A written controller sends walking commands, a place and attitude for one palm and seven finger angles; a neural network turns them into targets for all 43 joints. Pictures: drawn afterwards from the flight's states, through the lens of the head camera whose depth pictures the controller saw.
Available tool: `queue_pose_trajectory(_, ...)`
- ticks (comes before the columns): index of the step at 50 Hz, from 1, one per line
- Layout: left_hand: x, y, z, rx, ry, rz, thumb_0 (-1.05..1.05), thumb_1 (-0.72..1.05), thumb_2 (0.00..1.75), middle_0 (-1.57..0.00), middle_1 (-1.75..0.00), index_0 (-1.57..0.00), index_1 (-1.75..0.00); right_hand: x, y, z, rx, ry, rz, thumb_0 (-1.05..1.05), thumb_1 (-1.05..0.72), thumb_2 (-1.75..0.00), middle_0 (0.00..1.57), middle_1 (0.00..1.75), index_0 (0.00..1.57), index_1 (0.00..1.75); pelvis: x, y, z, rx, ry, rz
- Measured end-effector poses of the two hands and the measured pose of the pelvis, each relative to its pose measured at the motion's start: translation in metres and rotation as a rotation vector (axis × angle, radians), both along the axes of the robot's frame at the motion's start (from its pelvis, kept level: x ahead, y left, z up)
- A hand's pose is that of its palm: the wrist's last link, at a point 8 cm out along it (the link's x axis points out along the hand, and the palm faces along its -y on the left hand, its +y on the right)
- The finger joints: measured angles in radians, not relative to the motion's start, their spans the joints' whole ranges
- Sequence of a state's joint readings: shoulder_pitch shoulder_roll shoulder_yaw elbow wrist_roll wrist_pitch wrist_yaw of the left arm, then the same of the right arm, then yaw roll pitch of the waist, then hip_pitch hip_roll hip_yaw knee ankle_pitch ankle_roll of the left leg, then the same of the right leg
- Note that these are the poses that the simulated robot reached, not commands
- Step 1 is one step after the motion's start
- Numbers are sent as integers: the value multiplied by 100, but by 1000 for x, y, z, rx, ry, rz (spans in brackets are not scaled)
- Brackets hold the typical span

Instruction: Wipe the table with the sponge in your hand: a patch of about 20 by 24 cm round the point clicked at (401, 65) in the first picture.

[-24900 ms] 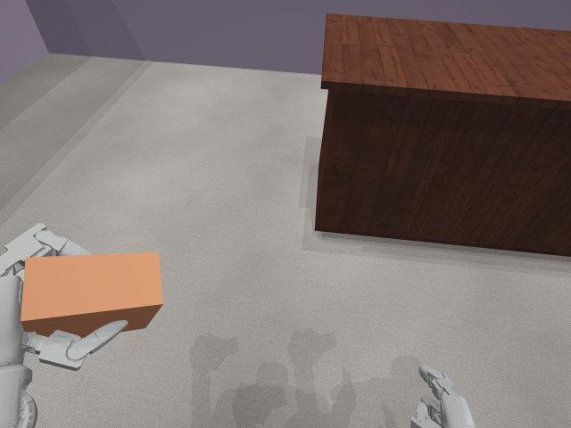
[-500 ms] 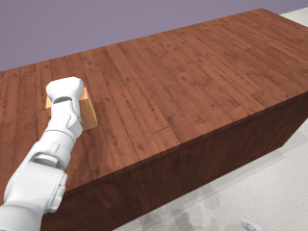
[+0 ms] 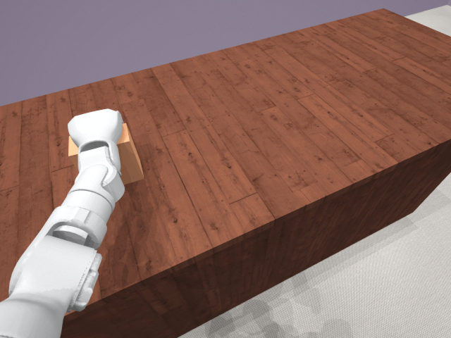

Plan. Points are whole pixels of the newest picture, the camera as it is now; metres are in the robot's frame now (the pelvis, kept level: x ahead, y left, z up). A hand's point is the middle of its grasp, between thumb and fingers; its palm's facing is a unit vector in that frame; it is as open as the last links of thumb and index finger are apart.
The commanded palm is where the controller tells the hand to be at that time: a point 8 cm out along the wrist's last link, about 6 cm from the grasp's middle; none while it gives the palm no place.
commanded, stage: wipe back along the third lane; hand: left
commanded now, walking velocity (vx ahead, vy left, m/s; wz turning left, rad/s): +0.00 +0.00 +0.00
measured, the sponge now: (112, 165) +0.43 +0.25 +0.06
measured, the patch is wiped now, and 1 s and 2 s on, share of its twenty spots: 1.00 1.00 1.00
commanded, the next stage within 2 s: slide back across to the middle lane in 1.38 s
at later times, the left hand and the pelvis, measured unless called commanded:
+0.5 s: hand (113, 170) +0.38 +0.22 +0.10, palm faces +0.03 -0.05 -1.00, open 9.6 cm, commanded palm +0.34 +0.20 +0.14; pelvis +0.01 +0.00 +0.00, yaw +2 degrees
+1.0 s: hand (126, 191) +0.34 +0.18 +0.10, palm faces +0.05 -0.05 -1.00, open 9.6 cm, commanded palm +0.29 +0.17 +0.13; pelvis +0.00 -0.02 +0.00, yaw +1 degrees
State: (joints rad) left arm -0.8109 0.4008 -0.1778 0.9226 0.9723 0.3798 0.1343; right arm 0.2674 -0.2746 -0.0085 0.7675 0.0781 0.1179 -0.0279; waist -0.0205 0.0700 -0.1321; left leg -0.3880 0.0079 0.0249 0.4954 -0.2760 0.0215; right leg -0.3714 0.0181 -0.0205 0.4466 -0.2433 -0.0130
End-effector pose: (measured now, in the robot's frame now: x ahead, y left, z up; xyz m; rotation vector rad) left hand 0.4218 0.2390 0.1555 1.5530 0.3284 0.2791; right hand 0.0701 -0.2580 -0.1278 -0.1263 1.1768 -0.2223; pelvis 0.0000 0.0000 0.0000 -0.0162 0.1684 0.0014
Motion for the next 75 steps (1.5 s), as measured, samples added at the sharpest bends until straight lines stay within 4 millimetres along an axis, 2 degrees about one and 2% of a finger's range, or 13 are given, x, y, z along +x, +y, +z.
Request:
queue_pose_trajectory(5, -11, -2, 1, -13, -26, 15, 0, -47, 109, -78, -140, -79, -139, 35, 9, 5, 19, -65, 31, 1, -91, -90, 20, 30, 20, 30, 6, 3, 1, 0, -22, 4)
queue_pose_trajectory(16, -39, -14, 2, -34, -44, 24, 0, -47, 108, -77, -140, -78, -140, 139, 37, 39, 56, -304, 164, 1, -91, -90, 20, 30, 20, 30, 12, 5, 1, 5, -63, 23)
queue_pose_trajectory(20, -48, -21, 1, -34, -50, 22, 0, -47, 108, -77, -140, -78, -140, 164, 47, 49, 73, -359, 214, 1, -91, -90, 20, 30, 20, 30, 13, 3, 0, 7, -73, 33)
queue_pose_trajectory(23, -54, -25, 1, -41, -56, 21, 0, -47, 108, -77, -140, -78, -140, 174, 53, 54, 87, -382, 240, 1, -91, -90, 20, 30, 20, 30, 13, 0, 0, 8, -80, 36)
queue_pose_trajectory(27, -61, -28, 1, -47, -61, 24, 0, -46, 108, -76, -141, -78, -140, 178, 57, 56, 103, -391, 256, 1, -91, -90, 20, 30, 20, 30, 13, -3, 0, 10, -89, 36)
queue_pose_trajectory(31, -69, -31, 1, -52, -68, 22, 0, -46, 108, -76, -141, -77, -140, 172, 55, 53, 115, -382, 255, 1, -91, -90, 20, 30, 20, 30, 12, -7, -1, 11, -98, 33)
queue_pose_trajectory(42, -90, -47, 0, -48, -79, 7, 1, -46, 108, -76, -141, -77, -140, 142, 30, 37, 119, -328, 214, 1, -91, -90, 20, 30, 20, 30, 5, -15, -1, 18, -118, 25)
queue_pose_trajectory(48, -102, -59, 0, -48, -83, 2, 1, -46, 108, -75, -141, -77, -140, 134, 21, 36, 123, -336, 199, 2, -91, -90, 20, 30, 20, 30, -1, -21, -1, 22, -132, 21)
queue_pose_trajectory(63, -127, -76, 0, -65, -96, -3, 1, -45, 108, -75, -142, -76, -141, 147, 15, 54, 140, -447, 219, 2, -91, -90, 20, 30, 20, 30, -11, -36, -2, 30, -160, 12)
queue_pose_trajectory(75, -149, -85, -1, -88, -127, -20, 1, -45, 108, -74, -142, -76, -141, 153, 14, 59, 160, -485, 235, 2, -91, -90, 20, 30, 20, 30, -12, -41, -2, 32, -175, 4)
